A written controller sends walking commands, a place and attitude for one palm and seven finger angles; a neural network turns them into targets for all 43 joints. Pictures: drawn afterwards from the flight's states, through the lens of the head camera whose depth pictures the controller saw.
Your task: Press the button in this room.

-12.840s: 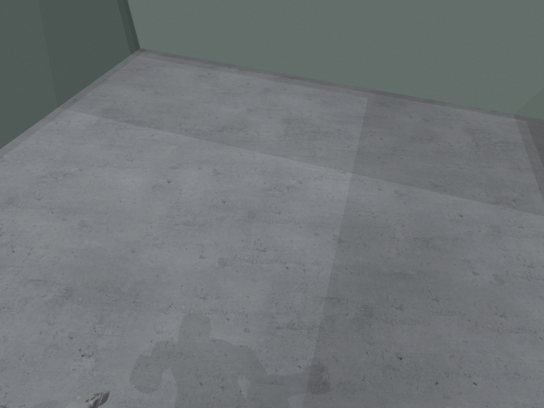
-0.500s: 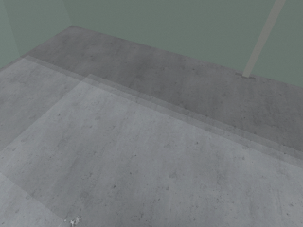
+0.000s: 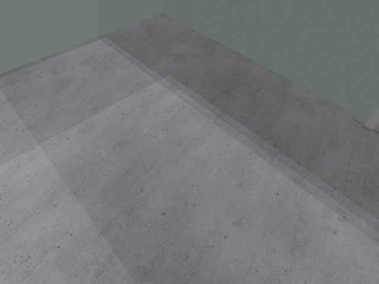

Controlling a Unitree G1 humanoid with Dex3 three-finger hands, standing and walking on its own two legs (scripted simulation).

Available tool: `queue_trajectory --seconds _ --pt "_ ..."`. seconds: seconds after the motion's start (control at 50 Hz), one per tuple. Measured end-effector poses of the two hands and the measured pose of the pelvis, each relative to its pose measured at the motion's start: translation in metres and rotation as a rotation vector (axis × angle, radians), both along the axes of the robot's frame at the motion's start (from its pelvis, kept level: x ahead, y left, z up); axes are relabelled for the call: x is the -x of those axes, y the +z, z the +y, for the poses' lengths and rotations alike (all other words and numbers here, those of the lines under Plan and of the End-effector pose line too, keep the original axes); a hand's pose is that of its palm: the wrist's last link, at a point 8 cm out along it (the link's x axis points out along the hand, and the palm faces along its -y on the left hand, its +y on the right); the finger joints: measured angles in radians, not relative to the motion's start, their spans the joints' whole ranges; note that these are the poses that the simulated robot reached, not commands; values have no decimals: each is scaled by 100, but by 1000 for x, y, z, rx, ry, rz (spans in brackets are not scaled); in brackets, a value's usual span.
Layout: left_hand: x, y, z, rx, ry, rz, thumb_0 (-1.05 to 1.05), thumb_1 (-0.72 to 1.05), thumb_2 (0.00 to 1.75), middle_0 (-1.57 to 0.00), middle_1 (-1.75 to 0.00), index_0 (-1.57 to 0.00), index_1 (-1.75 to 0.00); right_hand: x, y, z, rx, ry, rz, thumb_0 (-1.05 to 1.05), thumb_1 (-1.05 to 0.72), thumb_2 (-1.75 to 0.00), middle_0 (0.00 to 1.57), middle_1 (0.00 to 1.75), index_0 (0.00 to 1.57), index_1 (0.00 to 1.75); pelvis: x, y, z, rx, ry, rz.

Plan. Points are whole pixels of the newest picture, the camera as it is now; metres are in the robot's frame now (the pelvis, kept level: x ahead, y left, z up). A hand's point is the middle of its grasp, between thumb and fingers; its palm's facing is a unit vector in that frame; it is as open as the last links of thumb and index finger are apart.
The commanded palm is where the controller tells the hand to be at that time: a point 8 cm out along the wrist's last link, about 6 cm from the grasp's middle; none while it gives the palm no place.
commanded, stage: turn or walk to find it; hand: left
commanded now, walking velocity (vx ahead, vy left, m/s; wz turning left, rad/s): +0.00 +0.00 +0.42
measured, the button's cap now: out of the picture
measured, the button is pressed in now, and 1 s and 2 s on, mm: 0 0 0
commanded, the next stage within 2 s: none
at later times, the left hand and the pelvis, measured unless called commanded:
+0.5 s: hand out of the picture +0.07 +0.21 -0.15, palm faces +0.18 -0.95 -0.27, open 7.4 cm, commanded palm none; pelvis -0.02 -0.01 +0.00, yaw +10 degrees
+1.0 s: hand out of the picture -0.11 +0.17 -0.17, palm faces +0.46 -0.85 -0.24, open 7.4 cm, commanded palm none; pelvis -0.04 -0.02 +0.00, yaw +25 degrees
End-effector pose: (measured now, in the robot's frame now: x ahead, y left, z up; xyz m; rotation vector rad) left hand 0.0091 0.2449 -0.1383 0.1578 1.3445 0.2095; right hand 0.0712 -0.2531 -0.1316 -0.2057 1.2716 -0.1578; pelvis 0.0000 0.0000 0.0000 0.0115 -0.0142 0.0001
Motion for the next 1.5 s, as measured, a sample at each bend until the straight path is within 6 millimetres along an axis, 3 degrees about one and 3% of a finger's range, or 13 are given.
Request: queue_trajectory --seconds 0.06,0.12,0.28,0.4,0.54,0.7,0.82,0.92,1.04,1.1,1.28,1.4,1.5 --pt "17 -15 20 11 46 29 0 90 89 -21 -30 -20 -30 -23 4 19 18 49 -71 1 -91 -90 19 30 20 29 2 -8 13 3 19 -5" --pt "22 -14 33 10 62 54 0 91 89 -21 -30 -20 -30 -33 14 35 20 78 -114 0 -91 -90 20 30 20 29 4 -3 21 12 27 -10" --pt "-4 7 46 -5 80 -69 1 91 90 -20 -30 -19 -30 -27 20 53 -2 117 -97 0 -91 -90 20 30 20 30 11 10 27 29 89 0" --pt "-28 17 35 -32 69 -146 0 91 90 -20 -30 -19 -30 -5 8 40 -26 106 -46 0 -90 -90 20 30 21 30 16 8 14 18 131 6" --pt "-37 27 -1 -77 71 -231 0 91 90 -20 -30 -19 -30 22 -21 1 -59 103 44 0 -91 -90 20 30 20 30 23 -3 -18 -5 194 11" --pt "17 37 -34 -76 179 -171 0 90 89 -21 -30 -20 -30 17 -16 -27 -54 173 99 1 -91 -90 20 30 20 29 26 9 -38 -35 286 -1" --pt "62 29 -44 -59 282 -111 0 91 89 -21 -30 -20 -30 1 -11 -26 -25 255 123 1 -91 -90 19 30 20 29 27 9 -40 -31 349 7" --pt "108 17 -43 -34 364 -47 0 91 89 -21 -30 -20 -30 -30 -6 -2 -5 349 80 1 -91 -90 19 30 20 29 34 6 -32 -21 393 9" --pt "167 -12 -27 5 469 29 0 90 89 -21 -30 -20 -30 -73 2 53 7 471 -75 1 -91 -90 19 30 20 29 48 -8 -10 4 449 0" --pt "182 -14 -19 11 494 58 0 91 89 -21 -30 -20 -30 -80 14 75 -3 510 -131 0 -91 -90 20 30 20 29 53 -4 -5 3 455 -12" --pt "163 7 0 -25 514 -69 1 91 90 -20 -30 -19 -30 -71 21 93 -31 561 -126 0 -91 -90 20 30 20 30 63 9 -4 22 521 -16" --pt "136 18 -5 -69 502 -141 0 91 90 -20 -30 -19 -30 -54 5 68 -48 548 -57 0 -90 -90 20 30 21 30 61 6 -21 10 564 -6" --pt "122 24 -26 -119 504 -193 0 91 90 -20 -30 -19 -30 -47 -19 34 -59 541 19 0 -90 -90 20 30 21 30 56 -3 -45 -4 608 1"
